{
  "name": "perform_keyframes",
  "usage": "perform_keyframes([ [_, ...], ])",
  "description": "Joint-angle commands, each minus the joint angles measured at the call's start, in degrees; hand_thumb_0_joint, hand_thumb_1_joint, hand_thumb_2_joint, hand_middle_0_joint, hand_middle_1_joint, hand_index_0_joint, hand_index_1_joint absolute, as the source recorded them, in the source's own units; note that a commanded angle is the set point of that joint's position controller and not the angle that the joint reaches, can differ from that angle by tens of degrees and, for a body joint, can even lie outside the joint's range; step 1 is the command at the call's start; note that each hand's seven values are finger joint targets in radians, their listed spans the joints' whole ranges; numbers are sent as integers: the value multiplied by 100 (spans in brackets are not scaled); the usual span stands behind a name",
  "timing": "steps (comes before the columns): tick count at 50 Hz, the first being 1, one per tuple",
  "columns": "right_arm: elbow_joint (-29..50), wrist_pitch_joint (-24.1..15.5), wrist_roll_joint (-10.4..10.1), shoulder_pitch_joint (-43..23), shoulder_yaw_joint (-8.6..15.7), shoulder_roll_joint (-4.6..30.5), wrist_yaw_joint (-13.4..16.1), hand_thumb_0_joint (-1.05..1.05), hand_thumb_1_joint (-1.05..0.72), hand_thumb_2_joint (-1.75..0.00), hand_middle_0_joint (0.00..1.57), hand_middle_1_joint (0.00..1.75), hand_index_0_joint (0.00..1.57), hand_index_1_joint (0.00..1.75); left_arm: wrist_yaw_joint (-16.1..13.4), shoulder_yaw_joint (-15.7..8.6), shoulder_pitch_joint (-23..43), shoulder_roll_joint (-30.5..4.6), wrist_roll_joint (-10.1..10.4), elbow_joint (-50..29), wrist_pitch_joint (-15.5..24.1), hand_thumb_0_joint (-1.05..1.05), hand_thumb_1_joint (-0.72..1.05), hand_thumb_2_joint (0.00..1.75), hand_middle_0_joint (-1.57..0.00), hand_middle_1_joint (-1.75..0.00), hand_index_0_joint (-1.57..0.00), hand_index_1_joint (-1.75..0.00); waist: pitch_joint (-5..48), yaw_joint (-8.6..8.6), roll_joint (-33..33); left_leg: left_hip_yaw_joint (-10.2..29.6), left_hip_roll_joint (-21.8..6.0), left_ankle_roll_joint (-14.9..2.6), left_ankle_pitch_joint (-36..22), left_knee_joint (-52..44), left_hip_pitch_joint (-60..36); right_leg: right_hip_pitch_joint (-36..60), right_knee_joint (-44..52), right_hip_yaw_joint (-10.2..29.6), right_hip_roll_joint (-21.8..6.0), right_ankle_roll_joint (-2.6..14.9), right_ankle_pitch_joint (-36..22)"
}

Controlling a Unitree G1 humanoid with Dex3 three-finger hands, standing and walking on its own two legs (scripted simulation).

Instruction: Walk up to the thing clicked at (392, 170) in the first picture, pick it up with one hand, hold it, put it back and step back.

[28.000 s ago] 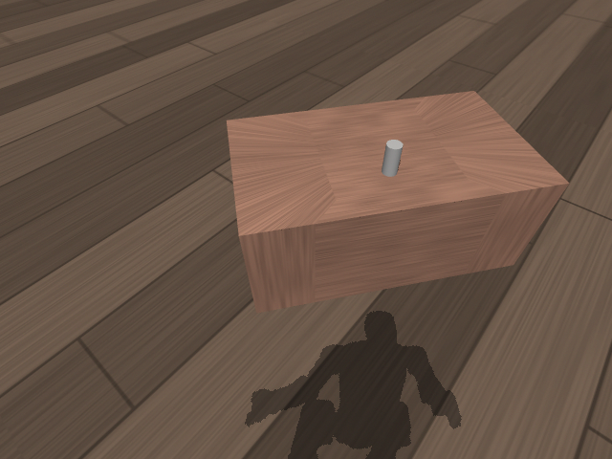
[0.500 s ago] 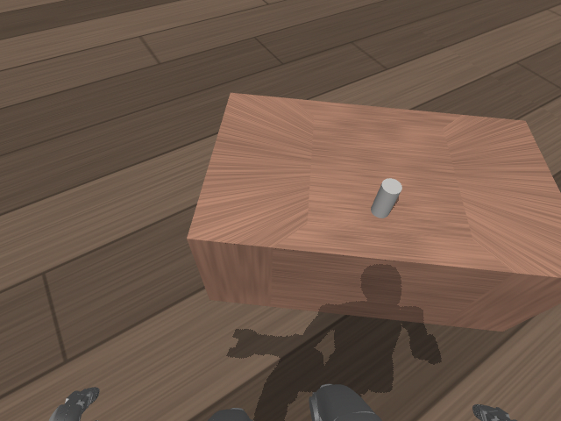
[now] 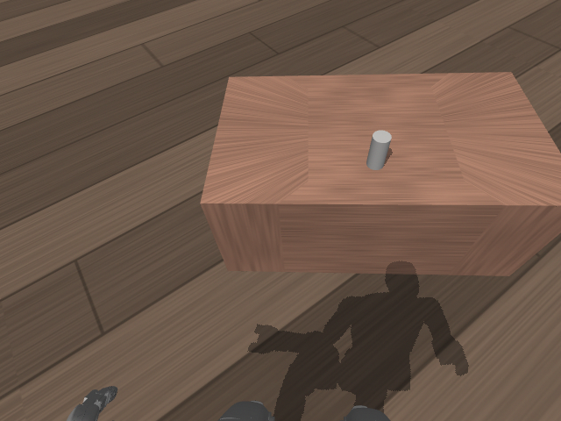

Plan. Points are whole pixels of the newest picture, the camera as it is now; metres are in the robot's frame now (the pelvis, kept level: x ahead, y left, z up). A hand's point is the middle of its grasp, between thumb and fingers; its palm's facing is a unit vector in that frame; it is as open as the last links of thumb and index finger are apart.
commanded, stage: step back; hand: right
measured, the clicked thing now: (378, 150) +0.82 -0.23 -0.25
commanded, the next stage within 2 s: stand in 1.88 s
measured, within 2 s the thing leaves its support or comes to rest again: neither
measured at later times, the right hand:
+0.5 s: hand out of the picture -0.05 -0.28 -0.15, palm faces +0.03 +0.91 -0.41, open 7.4 cm
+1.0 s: hand out of the picture -0.19 -0.27 -0.13, palm faces +0.00 +0.92 -0.40, open 7.4 cm
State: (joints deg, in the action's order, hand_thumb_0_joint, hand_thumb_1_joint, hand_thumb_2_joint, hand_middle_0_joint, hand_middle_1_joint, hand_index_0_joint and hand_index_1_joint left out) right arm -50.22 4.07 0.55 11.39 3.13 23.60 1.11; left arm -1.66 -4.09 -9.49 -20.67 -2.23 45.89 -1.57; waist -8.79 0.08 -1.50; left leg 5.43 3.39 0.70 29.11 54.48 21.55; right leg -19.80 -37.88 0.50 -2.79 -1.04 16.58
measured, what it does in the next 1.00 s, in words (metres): walks backwards: left foot, then right foot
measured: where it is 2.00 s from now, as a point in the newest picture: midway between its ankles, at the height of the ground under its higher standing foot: outside the picture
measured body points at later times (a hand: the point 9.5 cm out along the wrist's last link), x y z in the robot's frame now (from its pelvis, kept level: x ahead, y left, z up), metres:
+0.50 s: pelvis -0.16 +0.00 +0.00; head -0.11 -0.02 +0.44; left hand -0.07 +0.31 -0.12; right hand -0.05 -0.33 -0.12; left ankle -0.07 +0.13 -0.69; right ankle -0.18 -0.13 -0.72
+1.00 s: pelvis -0.29 +0.00 +0.00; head -0.26 +0.01 +0.45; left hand -0.21 +0.31 -0.12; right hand -0.20 -0.32 -0.10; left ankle -0.24 +0.12 -0.72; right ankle -0.34 -0.13 -0.72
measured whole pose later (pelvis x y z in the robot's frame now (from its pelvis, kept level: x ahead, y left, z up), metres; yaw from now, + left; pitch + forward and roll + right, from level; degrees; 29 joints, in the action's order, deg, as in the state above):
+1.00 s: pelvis -0.29 +0.00 +0.00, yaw -3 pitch -1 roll +0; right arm -51.0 0.7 2.8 8.2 2.1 20.5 0.0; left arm 0.6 -4.2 -12.1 -22.7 -1.3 53.1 -1.5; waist -5.1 0.9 1.7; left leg -1.4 -1.7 -0.8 15.0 36.0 19.8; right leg -12.5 -38.1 2.6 0.3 0.8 27.8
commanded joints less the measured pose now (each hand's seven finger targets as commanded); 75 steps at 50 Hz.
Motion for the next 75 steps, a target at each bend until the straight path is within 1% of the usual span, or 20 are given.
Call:
perform_keyframes([
  [1, 266, -299, 69, 438, 297, 826, 9, 0, -90, -90, 20, 30, 20, 30, -59, -366, 282, -1538, 107, -515, -14, 0, 90, 90, -20, -30, -20, -30, 1271, -79, 1152, -748, -126, -114, -1265, -2771, -564, 1163, 4, 884, -914, 954, -2505],
  [5, 442, -363, 177, -21, 564, 2023, -32, 0, -90, -90, 20, 30, 20, 30, -144, -366, 641, -1348, 96, -543, -98, 0, 90, 90, -20, -30, -20, -30, 931, -299, -942, 2771, -2643, -1827, -3120, -3596, 46, -532, -3164, 1138, 847, 236, 2221],
  [8, 520, -392, 176, -624, 332, 1354, 62, 0, -90, -90, 20, 30, 20, 30, -77, -361, -31, -1299, 203, -211, -109, 0, 90, 90, -20, -30, -20, -30, 785, 227, -574, 1122, -1872, -1349, -3398, -3097, -493, -972, -3812, 1127, 815, 235, 1262],
  [15, 566, -340, 175, -98, 368, 1338, 85, 0, -90, -90, 20, 30, 20, 30, 68, -321, 116, -1184, 95, -246, -16, 0, 90, 90, -20, -30, -20, -30, 1192, -215, -774, 894, -1884, -1599, -3858, -2647, -1598, -563, -1520, 449, 493, -80, 1391],
  [19, 680, -199, 57, -510, 356, 1452, 47, 0, -90, -90, 20, 30, 20, 30, 111, -309, -739, -1063, 77, 162, 46, 0, 90, 90, -20, -30, -20, -30, 1633, 171, -977, 398, -1557, -1100, -3262, -2109, -1072, 876, 1248, -192, 441, 191, 19],
  [21, 744, -192, 6, -397, 207, 965, 14, 0, -90, -90, 20, 30, 20, 30, 102, -488, -689, -1633, -66, 146, 95, 0, 90, 90, -20, -30, -20, -30, 1309, 94, 254, 169, -689, -418, -1542, -1307, 769, 1544, 1479, 1424, -464, 591, 9],
  [22, 869, -202, -29, -728, 217, 833, 103, 0, -90, -90, 20, 30, 20, 30, 101, -618, -354, -2239, -30, -10, 39, 0, 90, 90, -20, -30, -20, -30, 985, 390, 1731, -146, 217, -117, 411, 43, 1008, 368, 1996, 2794, -1840, 1576, -310],
  [23, 822, -178, -9, -816, 315, 1031, 146, 0, -90, -90, 20, 30, 20, 30, 70, -598, -110, -2310, -64, -178, 67, 0, 90, 90, -20, -30, -20, -30, 543, 407, 1573, 441, -34, -29, 692, 1057, 718, -669, 2215, 3329, -2320, 1960, -408],
  [26, 485, -215, -80, -205, 244, 966, 116, 0, -90, -90, 20, 30, 20, 30, 10, -412, 628, -1630, -39, -310, 112, 0, 90, 90, -20, -30, -20, -30, 583, -139, 925, 318, 257, -61, -57, 1575, 526, -317, 1265, 1243, -1163, 1360, -1934],
  [34, 376, -389, 93, 157, 223, 734, 52, 0, -90, -90, 20, 30, 20, 30, -32, -339, 105, -1520, 35, -391, -52, 0, 90, 90, -20, -30, -20, -30, 1316, 47, 1132, -780, -106, -104, -1142, -2770, -445, 1287, -29, 894, -889, 988, -2590],
  [36, 284, -427, 210, 182, 376, 1201, 76, 0, -90, -90, 20, 30, 20, 30, 11, -186, -165, -1092, 68, -408, -105, 0, 90, 90, -20, -30, -20, -30, 1405, 174, -12, 947, -1226, -528, -2247, -3397, -1610, -282, -883, 619, -370, 495, -785],
  [38, 438, -428, 147, -150, 514, 2015, 25, 0, -90, -90, 20, 30, 20, 30, -56, -298, 514, -1356, 70, -387, -112, 0, 90, 90, -20, -30, -20, -30, 1118, -214, -936, 2742, -2791, -1896, -2687, -3602, -135, -328, -2742, 671, 402, 190, 2050],
  [41, 391, -505, 167, -580, 298, 1350, 113, 0, -90, -90, 20, 30, 20, 30, 34, -288, -44, -1250, 163, -49, -115, 0, 90, 90, -20, -30, -20, -30, 959, 242, -301, 993, -1795, -1255, -2717, -3146, -346, -495, -3077, 1031, 601, 292, 1202],
  [45, 341, -518, 233, -561, 319, 1176, 15, 0, -90, -90, 20, 30, 20, 30, 191, -257, -160, -1178, 66, 129, 42, 0, 90, 90, -20, -30, -20, -30, 837, -19, -784, 919, -1577, -1175, -40, -3501, -754, -235, -1088, 409, 375, 98, 1265],
  [49, 205, -395, 193, -526, 340, 1294, -66, 0, -90, -90, 20, 30, 20, 30, 168, -270, -530, -1081, 39, 613, 248, 0, 90, 90, -20, -30, -20, -30, 909, 174, -765, 448, -1401, -917, -304, -2999, -358, 1209, 1709, -218, 496, 316, 547],
  [53, 290, -419, 99, -816, 271, 970, -25, 0, -90, -90, 20, 30, 20, 30, 109, -474, 33, -2035, -99, 423, 359, 0, 90, 90, -20, -30, -20, -30, 43, 289, 858, 362, -470, -28, 205, -452, 664, -157, 2656, 3269, -1959, 1576, 2761],
  [62, -285, -672, 100, -90, 242, 713, -78, 0, -90, -90, 20, 30, 20, 30, 161, -169, 112, -1346, 68, 507, 323, 0, 90, 90, -20, -30, -20, -30, 779, -32, 750, -491, -257, -159, -1926, -3094, -1455, 461, 851, 641, -688, 648, -1631],
  [65, -242, -702, 83, -221, 355, 1416, -65, 0, -90, -90, 20, 30, 20, 30, 141, -137, 88, -1204, 181, 635, 234, 0, 90, 90, -20, -30, -20, -30, 1033, 75, -451, 1778, -2019, -1355, -1071, -3661, -922, 505, -97, -69, 139, 283, 1199],
  [71, -302, -612, 17, -733, 129, 826, -97, 0, -90, -90, 20, 30, 20, 30, 154, -144, 44, -1378, 89, 990, 391, 0, 90, 90, -20, -30, -20, -30, 754, 168, -97, 265, -787, -266, -1109, -2916, -117, 1277, 1722, 753, -406, 579, 490],
  [75, -526, -653, 57, -617, 110, 798, -109, 0, -90, -90, 20, 30, 20, 30, 139, -104, 472, -1422, 92, 973, 412, 0, 90, 90, -20, -30, -20, -30, 636, -15, 213, 15, -639, -229, -1644, -2793, -669, 817, 1740, 796, -665, 639, -64],
])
